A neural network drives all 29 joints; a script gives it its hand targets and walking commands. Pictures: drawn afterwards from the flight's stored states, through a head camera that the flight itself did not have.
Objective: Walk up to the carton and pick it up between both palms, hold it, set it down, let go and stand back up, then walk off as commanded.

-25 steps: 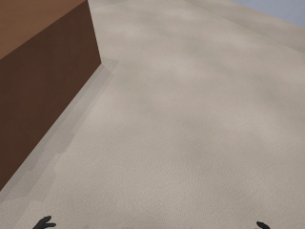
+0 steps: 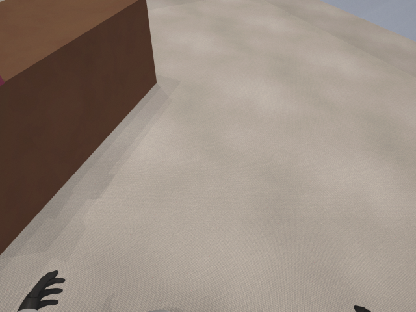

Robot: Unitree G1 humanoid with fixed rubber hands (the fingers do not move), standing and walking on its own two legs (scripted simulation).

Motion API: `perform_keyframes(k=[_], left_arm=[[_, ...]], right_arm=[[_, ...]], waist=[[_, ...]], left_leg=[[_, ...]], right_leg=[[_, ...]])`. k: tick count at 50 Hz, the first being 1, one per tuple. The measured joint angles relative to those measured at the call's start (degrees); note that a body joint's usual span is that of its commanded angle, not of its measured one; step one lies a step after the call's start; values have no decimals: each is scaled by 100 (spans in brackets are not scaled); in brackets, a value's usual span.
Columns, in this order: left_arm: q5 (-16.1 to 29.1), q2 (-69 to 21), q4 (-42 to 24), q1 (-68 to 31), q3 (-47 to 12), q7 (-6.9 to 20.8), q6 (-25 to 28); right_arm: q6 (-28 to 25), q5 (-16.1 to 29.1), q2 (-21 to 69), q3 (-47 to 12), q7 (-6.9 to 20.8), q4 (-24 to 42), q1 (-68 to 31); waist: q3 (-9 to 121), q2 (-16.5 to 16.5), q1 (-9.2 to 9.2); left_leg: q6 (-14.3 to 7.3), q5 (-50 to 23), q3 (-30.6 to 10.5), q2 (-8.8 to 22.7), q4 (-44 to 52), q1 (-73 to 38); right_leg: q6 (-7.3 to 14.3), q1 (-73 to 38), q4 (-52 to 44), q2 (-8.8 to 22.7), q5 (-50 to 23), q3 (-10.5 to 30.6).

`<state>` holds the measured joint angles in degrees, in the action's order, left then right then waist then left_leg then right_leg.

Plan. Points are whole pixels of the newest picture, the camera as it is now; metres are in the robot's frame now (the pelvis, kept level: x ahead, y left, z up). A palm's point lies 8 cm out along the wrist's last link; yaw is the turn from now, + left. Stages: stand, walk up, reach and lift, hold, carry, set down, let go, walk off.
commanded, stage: walk up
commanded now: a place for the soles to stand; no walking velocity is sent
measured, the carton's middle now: out of the picture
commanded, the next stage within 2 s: none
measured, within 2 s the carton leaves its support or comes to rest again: neither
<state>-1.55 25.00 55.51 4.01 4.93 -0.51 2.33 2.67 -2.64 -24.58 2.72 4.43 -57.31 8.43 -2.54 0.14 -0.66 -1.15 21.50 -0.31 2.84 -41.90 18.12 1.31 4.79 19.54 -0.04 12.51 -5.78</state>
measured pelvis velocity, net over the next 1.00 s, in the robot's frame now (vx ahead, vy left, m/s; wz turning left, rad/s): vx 0.33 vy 0.18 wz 0.73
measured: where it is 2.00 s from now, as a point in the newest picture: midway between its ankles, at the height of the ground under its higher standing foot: (127, 221)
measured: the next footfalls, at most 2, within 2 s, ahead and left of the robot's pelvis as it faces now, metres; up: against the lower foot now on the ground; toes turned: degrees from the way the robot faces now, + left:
left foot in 0.24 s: +0.14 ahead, +0.24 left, +0.00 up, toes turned +17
right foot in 0.60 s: +0.31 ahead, +0.03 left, +0.00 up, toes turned +25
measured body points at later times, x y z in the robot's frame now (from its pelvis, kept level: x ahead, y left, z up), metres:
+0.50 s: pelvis +0.12 +0.10 -0.01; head +0.14 +0.12 +0.44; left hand +0.15 +0.47 -0.09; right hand +0.28 -0.20 -0.10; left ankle +0.10 +0.22 -0.74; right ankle +0.22 +0.00 -0.70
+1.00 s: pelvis +0.33 +0.18 -0.02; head +0.36 +0.21 +0.43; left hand +0.09 +0.45 -0.11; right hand +0.68 +0.10 -0.10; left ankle +0.35 +0.34 -0.74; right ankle +0.28 +0.02 -0.74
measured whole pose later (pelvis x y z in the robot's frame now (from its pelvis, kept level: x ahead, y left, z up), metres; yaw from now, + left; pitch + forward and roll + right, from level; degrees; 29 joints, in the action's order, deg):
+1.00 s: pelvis +0.33 +0.18 -0.02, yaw +42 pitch +0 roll +0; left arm -1.2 28.6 43.4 23.1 4.8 1.8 4.1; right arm -0.7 -0.8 -26.1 3.2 6.4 -42.1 4.0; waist -5.2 0.9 6.4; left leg -1.8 9.1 5.3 2.0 -34.7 27.9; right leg -0.8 -2.1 26.3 3.6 27.3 -16.4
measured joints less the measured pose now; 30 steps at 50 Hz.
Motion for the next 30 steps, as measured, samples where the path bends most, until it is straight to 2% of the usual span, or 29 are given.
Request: perform_keyframes(k=[2,4,8,10,11,12,13,14,15,18,22,24,26,28,30], left_arm=[[-30,146,-147,76,86,-19,32],[-82,269,-221,105,167,-1,45],[-120,468,-389,185,287,86,69],[-164,546,-435,168,319,131,55],[-206,561,-448,155,332,149,34],[-237,577,-459,152,337,163,11],[-235,605,-469,145,349,177,-17],[-195,592,-486,145,353,209,-41],[-157,547,-515,138,321,251,-51],[-39,351,-639,13,147,373,50],[66,158,-800,92,-28,421,88],[41,179,-822,240,-5,438,57],[21,247,-875,398,59,433,53],[12,356,-890,537,127,419,81],[11,469,-983,728,195,368,179]], right_arm=[[79,-35,-89,106,193,169,38],[122,-4,-215,197,348,352,39],[121,138,-401,288,517,572,61],[60,168,-429,321,532,644,114],[17,194,-466,331,517,689,180],[-38,208,-503,350,490,714,230],[-81,209,-476,370,448,730,248],[-97,209,-430,375,397,766,278],[-95,221,-361,366,358,787,336],[-59,201,-117,249,283,791,574],[-131,217,-58,113,195,897,810],[-179,198,-86,100,169,1010,861],[-226,186,-146,98,149,1143,867],[-256,168,-213,112,141,1272,833],[-272,172,-313,114,117,1389,784]], waist=[[-37,-30,56],[-116,-20,29],[-64,-33,-6],[7,-85,-17],[75,-110,-8],[138,-164,-14],[128,-300,-31],[87,-372,-69],[36,-382,-128],[-198,-337,-288],[-307,-176,-340],[-265,-92,-317],[-207,-13,-238],[-116,3,-158],[11,11,-57]], left_leg=[[83,57,44,138,-603,448],[176,7,28,323,-797,737],[169,-507,69,667,-212,834],[131,-750,155,718,121,655],[75,-707,227,691,200,506],[98,-714,264,596,176,437],[153,-592,337,451,-90,473],[181,-412,373,350,-314,485],[171,-279,346,282,-392,451],[29,-406,97,74,82,150],[-55,-689,-236,-197,936,-232],[-126,-710,-409,-288,1178,-355],[-163,-709,-571,-331,1267,-442],[-102,-560,-720,-391,1216,-500],[-31,-254,-878,-457,886,-457]], right_leg=[[-5,-60,32,74,73,-129],[-69,-191,48,155,146,-301],[-279,-365,304,369,470,-619],[-400,-387,664,537,774,-758],[-378,-317,1016,658,1026,-792],[-243,-164,1522,825,1354,-760],[-89,71,2191,969,1679,-535],[-3,378,2931,917,1880,-225],[29,680,3533,708,1959,61],[32,1450,4247,194,1662,315],[-64,2074,3699,116,945,341],[-127,2153,3219,89,872,376],[-154,2068,2567,44,919,400],[-177,1870,1990,39,855,406],[-142,1469,1253,10,401,431]])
